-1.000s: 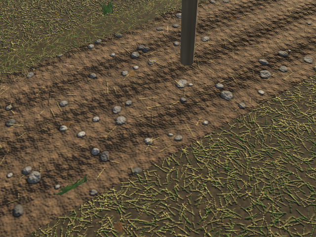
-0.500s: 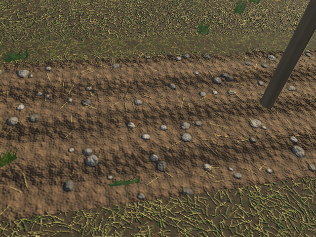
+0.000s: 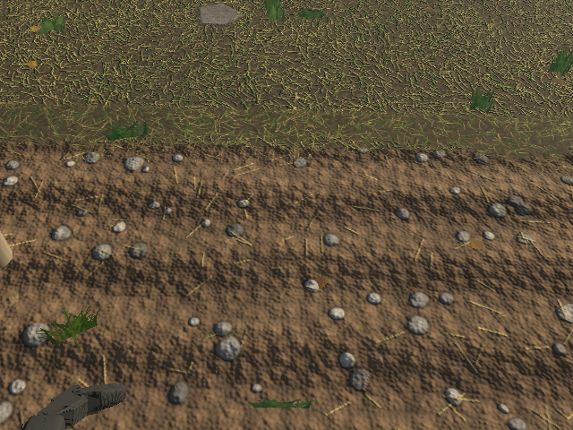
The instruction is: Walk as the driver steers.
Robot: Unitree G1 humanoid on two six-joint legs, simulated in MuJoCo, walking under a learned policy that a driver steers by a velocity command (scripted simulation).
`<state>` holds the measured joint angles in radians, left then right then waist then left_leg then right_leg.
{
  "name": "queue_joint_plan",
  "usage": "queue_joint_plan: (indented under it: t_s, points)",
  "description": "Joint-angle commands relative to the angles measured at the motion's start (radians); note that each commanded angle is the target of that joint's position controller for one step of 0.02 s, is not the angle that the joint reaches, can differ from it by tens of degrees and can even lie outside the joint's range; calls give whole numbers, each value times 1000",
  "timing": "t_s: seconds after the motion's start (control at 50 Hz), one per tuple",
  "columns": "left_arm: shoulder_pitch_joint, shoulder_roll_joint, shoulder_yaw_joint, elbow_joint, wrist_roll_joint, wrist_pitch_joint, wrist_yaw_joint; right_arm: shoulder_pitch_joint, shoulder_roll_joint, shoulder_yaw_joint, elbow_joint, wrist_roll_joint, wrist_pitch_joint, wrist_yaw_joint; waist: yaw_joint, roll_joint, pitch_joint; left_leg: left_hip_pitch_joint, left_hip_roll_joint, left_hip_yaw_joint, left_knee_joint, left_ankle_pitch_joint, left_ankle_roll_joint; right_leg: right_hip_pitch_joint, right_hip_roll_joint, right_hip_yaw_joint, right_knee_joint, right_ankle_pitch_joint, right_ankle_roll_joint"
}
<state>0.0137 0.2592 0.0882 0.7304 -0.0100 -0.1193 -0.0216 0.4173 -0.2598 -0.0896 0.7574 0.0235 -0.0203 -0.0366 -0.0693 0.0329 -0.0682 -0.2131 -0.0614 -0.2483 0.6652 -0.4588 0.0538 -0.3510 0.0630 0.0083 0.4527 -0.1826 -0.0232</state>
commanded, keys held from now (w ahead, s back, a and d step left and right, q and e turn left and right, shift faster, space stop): w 1.00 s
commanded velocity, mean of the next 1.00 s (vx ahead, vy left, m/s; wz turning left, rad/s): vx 0.49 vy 0.00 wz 0.06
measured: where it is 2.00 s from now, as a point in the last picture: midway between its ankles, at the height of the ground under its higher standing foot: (272, 237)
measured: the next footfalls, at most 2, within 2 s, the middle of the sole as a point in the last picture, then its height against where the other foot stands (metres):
left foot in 0.40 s outside the picture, level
right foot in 0.90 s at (326, 364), level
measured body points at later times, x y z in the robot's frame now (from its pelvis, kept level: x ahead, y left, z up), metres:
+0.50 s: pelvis +0.28 +0.02 -0.01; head +0.32 +0.03 +0.44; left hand +0.28 +0.29 -0.14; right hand +0.50 -0.21 -0.08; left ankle +0.36 +0.11 -0.73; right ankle +0.11 -0.12 -0.64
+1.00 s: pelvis +0.55 -0.04 +0.00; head +0.59 -0.05 +0.45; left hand +0.72 +0.22 -0.10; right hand +0.60 -0.32 -0.14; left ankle +0.41 +0.11 -0.65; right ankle +0.62 -0.13 -0.73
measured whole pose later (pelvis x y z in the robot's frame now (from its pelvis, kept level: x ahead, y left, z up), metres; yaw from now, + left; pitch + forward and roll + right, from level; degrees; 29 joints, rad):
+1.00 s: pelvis +0.55 -0.04 +0.00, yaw +1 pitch +3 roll +1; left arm 0.11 0.26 0.05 0.78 -0.01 -0.09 -0.03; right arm 0.33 -0.28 -0.06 0.85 0.03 -0.08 0.00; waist -0.03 0.02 0.02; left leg -0.32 0.00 -0.05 1.08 -0.45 0.03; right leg -0.43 0.01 -0.04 0.54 -0.17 -0.06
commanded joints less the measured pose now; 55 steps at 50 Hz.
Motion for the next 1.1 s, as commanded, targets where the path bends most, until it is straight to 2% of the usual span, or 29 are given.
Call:
queue_joint_plan:
  t_s: [0.02,0.04,0.06,0.08,0.12,0.22,0.3,0.34,0.38,0.4,0.42,0.44,0.46,0.48,0.5,0.52,0.56,0.6,0.7,0.82,0.88,0.9,0.92,0.94,0.96,0.98,1.0,1.04,1.1]
  points:
    - [406,183,65,71,-12,0,-7,-7,-100,-13,-100,18,-58,5,160,-300,-111,-783,-10,18,586,-119,-11,748,-463,686,-128,-183,-309]
    - [370,132,48,62,-16,5,-3,-91,-133,-21,-102,12,-65,9,166,-217,-12,-842,22,21,637,-18,-9,679,-411,564,-138,-146,-274]
    - [304,107,36,42,-4,13,1,-127,-119,-18,-99,-8,-66,11,140,-134,17,-803,72,75,617,89,-14,583,-352,446,-155,-79,-236]
    - [243,88,26,36,2,18,-1,-156,-116,-20,-107,-26,-67,15,109,-108,52,-752,111,109,558,152,-22,473,-325,385,-179,34,-220]
    - [211,65,9,41,10,17,-2,-161,-78,-14,-122,-26,-61,29,67,-128,57,-629,144,147,481,197,-38,325,-285,290,-211,252,-200]
    - [282,128,13,100,-19,32,28,-346,20,30,-190,-32,-71,44,103,-118,75,-491,117,250,111,410,-49,204,-221,118,-242,460,-164]
    - [370,147,12,140,-34,34,31,-451,-11,22,-220,-7,-77,64,129,-126,86,-367,73,260,-77,498,-23,244,-249,114,-235,396,-150]
    - [378,156,13,151,-31,39,31,-454,-37,10,-230,-6,-76,69,108,-127,78,-321,55,266,-119,439,10,314,-273,114,-176,522,-132]
    - [366,167,14,150,-29,50,32,-301,-88,-18,-193,-12,-73,67,11,-138,-20,-79,9,305,-154,419,65,326,-251,77,23,808,-101]
    - [347,161,10,139,-18,50,32,-131,-127,-35,-152,-14,-72,61,-70,-126,-105,183,61,252,-136,475,108,191,-215,55,230,758,-73]
    - [425,65,-23,108,6,36,24,21,-238,-57,-128,-40,-72,54,-73,78,-295,612,348,-131,-112,492,247,-159,-92,7,648,292,-19]
    - [492,54,-37,142,-1,16,5,74,-205,-46,-100,-16,-71,62,-61,236,-457,713,479,-508,-265,364,350,-304,-10,122,864,-388,-10]
    - [410,149,-7,119,-32,5,1,8,-150,-27,-106,-13,-64,61,-59,158,-308,613,428,-408,-303,253,295,-407,-74,137,918,-347,-22]
    - [301,148,-10,83,-38,3,4,-90,-120,-16,-116,-12,-61,57,-35,102,-148,437,382,-260,-332,282,252,-432,-122,96,875,-259,-27]
    - [251,129,-11,72,-18,8,9,-153,-103,-7,-115,-18,-62,59,0,18,-48,265,344,-167,-372,364,228,-399,-157,73,802,-196,-23]
    - [246,125,-4,73,-3,20,15,-193,-81,-1,-116,-26,-69,63,37,12,-5,149,309,-104,-408,423,211,-338,-185,75,740,-159,-19]
    - [288,77,-11,75,-5,43,20,-222,-75,1,-103,-25,-79,64,85,39,14,31,286,-45,-472,437,215,-261,-197,66,687,-118,-7]
    - [258,67,-14,63,0,53,24,-219,-90,-3,-85,-18,-90,60,97,42,41,-14,277,17,-514,451,220,-280,-207,57,606,-52,11]
    - [69,43,-30,16,9,41,14,-165,-136,-14,-33,-9,-87,43,50,19,91,-46,226,147,-529,447,173,-237,-172,25,255,256,26]
    - [-69,83,-29,-38,-4,32,-11,-66,-171,-23,37,6,-72,44,3,30,112,123,298,114,-452,400,144,-231,-134,16,93,192,-8]
    - [48,125,-10,-12,-1,23,-15,-83,-182,-23,51,5,-53,36,81,53,50,177,280,135,-295,635,102,-50,-85,-39,25,92,-53]
    - [203,177,15,33,4,21,-8,-80,-148,-10,48,-2,-49,33,142,26,-53,117,223,186,-104,711,72,176,-97,-26,38,110,-86]
    - [373,269,37,55,15,21,-1,-38,-85,16,23,-28,-54,31,178,-132,-221,-120,139,247,251,433,18,508,-323,241,68,153,-178]
    - [413,290,40,74,6,27,-8,45,-26,34,20,-11,-73,35,147,-360,-309,-464,-3,201,514,-110,-31,740,-455,674,-97,-112,-307]
    - [394,204,18,65,-6,28,-9,-33,-132,10,25,7,-85,38,181,-235,-230,-581,52,117,624,-100,-24,693,-432,673,-151,-255,-275]
    - [317,169,4,48,-4,28,-5,-125,-161,3,-6,16,-90,39,171,-173,-111,-623,101,143,620,1,-11,570,-403,542,-165,-213,-236]
    - [254,147,-6,36,7,29,-5,-167,-148,5,-11,3,-88,33,141,-98,-45,-585,146,168,579,88,-14,438,-367,441,-183,-103,-219]
    - [199,108,-17,30,22,24,-6,-163,-120,3,-15,-13,-75,31,84,-111,7,-478,193,164,487,179,-23,277,-312,329,-237,46,-208]
    - [215,121,-12,51,11,11,-2,-161,-86,7,-15,-16,-55,27,61,-106,31,-462,201,182,399,238,-46,223,-288,224,-288,197,-218]
Over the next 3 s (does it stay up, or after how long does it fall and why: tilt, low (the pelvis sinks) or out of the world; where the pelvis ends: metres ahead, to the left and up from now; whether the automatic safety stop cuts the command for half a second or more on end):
stays up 1.54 -0.01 0.00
